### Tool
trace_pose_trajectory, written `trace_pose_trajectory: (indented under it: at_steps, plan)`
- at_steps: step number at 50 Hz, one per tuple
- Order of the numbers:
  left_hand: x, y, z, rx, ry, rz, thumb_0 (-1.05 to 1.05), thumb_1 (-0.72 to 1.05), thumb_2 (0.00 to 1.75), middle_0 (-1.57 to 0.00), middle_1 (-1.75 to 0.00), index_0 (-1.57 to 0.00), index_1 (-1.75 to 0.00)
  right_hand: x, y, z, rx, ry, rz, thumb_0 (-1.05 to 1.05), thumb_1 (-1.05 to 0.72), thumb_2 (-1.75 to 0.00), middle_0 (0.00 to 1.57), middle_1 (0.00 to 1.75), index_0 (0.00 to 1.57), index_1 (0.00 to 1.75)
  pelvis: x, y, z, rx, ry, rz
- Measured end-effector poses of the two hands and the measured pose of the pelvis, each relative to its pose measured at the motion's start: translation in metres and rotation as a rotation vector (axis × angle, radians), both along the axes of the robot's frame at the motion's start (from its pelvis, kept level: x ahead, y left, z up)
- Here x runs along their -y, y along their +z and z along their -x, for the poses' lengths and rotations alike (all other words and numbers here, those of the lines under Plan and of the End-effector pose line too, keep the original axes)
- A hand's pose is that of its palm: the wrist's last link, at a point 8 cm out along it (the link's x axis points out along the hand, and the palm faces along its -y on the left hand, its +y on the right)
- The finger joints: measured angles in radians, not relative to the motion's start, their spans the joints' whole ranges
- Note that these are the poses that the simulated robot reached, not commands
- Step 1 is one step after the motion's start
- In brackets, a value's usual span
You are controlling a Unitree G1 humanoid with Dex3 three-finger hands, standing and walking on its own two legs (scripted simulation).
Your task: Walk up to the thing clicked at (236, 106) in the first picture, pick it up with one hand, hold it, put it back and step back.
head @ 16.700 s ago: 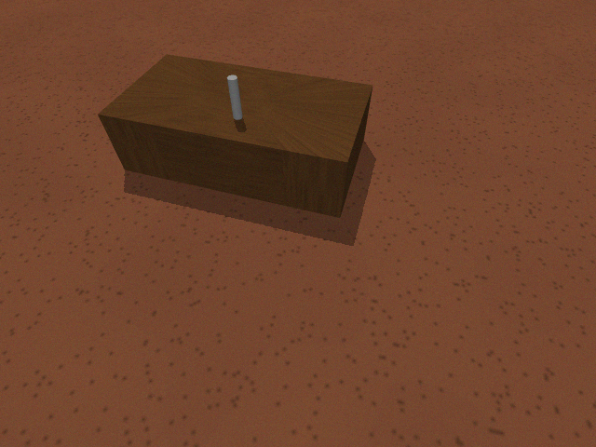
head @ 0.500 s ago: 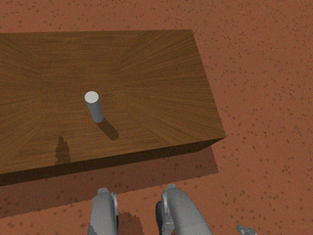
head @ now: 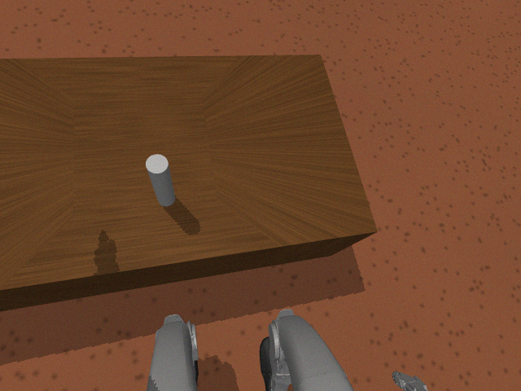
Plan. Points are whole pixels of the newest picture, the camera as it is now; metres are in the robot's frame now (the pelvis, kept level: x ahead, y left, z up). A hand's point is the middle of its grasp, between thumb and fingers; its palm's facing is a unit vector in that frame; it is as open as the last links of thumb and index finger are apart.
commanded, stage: approach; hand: left
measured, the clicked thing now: (162, 183) +0.51 +0.13 -0.24
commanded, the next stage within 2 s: close in in 0.74 s
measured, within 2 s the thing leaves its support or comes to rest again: neither
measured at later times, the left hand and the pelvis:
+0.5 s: hand (26, 136) +0.49 +0.30 -0.01, palm faces -0.02 -1.00 +0.05, open 17.5 cm; pelvis -0.02 +0.00 -0.05, yaw -2 degrees
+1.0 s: hand (137, 186) +0.51 +0.18 -0.23, palm faces -0.07 -1.00 +0.02, open 16.6 cm; pelvis -0.06 -0.01 -0.24, yaw -4 degrees
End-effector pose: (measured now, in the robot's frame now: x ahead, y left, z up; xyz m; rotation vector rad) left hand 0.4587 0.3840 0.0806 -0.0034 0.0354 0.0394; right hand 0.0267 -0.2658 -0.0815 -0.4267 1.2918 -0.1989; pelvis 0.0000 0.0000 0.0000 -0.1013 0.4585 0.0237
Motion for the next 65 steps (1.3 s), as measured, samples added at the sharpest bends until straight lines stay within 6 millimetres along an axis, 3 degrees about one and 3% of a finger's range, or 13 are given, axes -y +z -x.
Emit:
trace_pose_trajectory:
  at_steps: [13, 18, 22, 26, 33, 44, 50, 53, 57, 65]
  plan:
    - [-0.001, -0.002, -0.004, -0.013, 0.0, 0.009, -0.01, -0.55, 0.01, -0.07, -0.03, -0.08, -0.03, -0.003, 0.0, 0.007, -0.013, -0.005, -0.009, 0.0, -0.88, -0.89, 0.2, 0.3, 0.2, 0.3, -0.001, -0.001, 0.001, -0.007, -0.002, 0.0]
    - [0.008, -0.026, -0.008, -0.02, -0.022, 0.017, -0.01, -0.58, 0.0, -0.08, -0.04, -0.09, -0.04, 0.0, -0.008, 0.009, -0.017, 0.006, -0.005, 0.0, -0.88, -0.89, 0.2, 0.3, 0.2, 0.3, 0.0, -0.012, 0.004, -0.031, -0.006, 0.002]
    - [0.021, -0.061, -0.013, -0.018, -0.043, 0.038, -0.01, -0.59, 0.01, -0.09, -0.05, -0.1, -0.05, 0.005, -0.024, 0.009, -0.014, 0.02, 0.004, 0.0, -0.88, -0.89, 0.2, 0.3, 0.2, 0.3, 0.0, -0.031, 0.01, -0.067, -0.013, 0.005]
    - [0.039, -0.109, -0.017, -0.019, -0.068, 0.051, -0.01, -0.59, 0.02, -0.1, -0.07, -0.12, -0.07, 0.008, -0.05, 0.01, -0.013, 0.035, 0.012, 0.0, -0.89, -0.89, 0.2, 0.3, 0.2, 0.3, 0.001, -0.06, 0.017, -0.113, -0.024, 0.01]
    - [0.073, -0.185, -0.025, 0.028, -0.1, 0.054, -0.01, -0.53, 0.07, -0.15, -0.14, -0.17, -0.13, 0.008, -0.114, 0.016, -0.029, 0.047, 0.0, 0.0, -0.89, -0.89, 0.2, 0.3, 0.2, 0.3, 0.004, -0.121, 0.033, -0.166, -0.039, 0.011]
    - [0.124, -0.271, -0.034, 0.007, -0.112, 0.029, -0.01, -0.48, 0.14, -0.2, -0.23, -0.23, -0.21, -0.002, -0.217, 0.045, -0.086, 0.028, -0.095, 0.0, -0.9, -0.89, 0.2, 0.3, 0.2, 0.3, 0.011, -0.205, 0.055, -0.18, -0.063, 0.002]
    - [0.145, -0.312, -0.029, 0.015, -0.11, 0.016, -0.01, -0.48, 0.11, -0.15, -0.19, -0.18, -0.17, -0.004, -0.26, 0.066, -0.147, -0.002, -0.127, 0.0, -0.9, -0.89, 0.2, 0.3, 0.2, 0.3, 0.014, -0.242, 0.062, -0.166, -0.073, -0.004]
    - [0.153, -0.32, -0.027, 0.025, -0.093, 0.013, -0.01, -0.48, 0.08, -0.12, -0.15, -0.15, -0.13, -0.003, -0.273, 0.072, -0.171, -0.021, -0.132, 0.0, -0.9, -0.89, 0.2, 0.3, 0.2, 0.3, 0.016, -0.253, 0.064, -0.159, -0.074, -0.008]
    - [0.162, -0.316, -0.026, 0.037, -0.075, 0.001, -0.01, -0.51, 0.05, -0.09, -0.11, -0.12, -0.09, 0.001, -0.281, 0.075, -0.176, -0.048, -0.127, 0.0, -0.9, -0.89, 0.2, 0.3, 0.2, 0.3, 0.017, -0.258, 0.066, -0.15, -0.073, -0.009]
    - [0.179, -0.303, -0.024, 0.016, -0.094, 0.0, -0.01, -0.56, 0.02, -0.06, -0.04, -0.09, -0.03, 0.009, -0.274, 0.068, -0.136, -0.074, -0.107, 0.0, -0.91, -0.9, 0.2, 0.3, 0.2, 0.3, 0.016, -0.25, 0.065, -0.149, -0.076, -0.004]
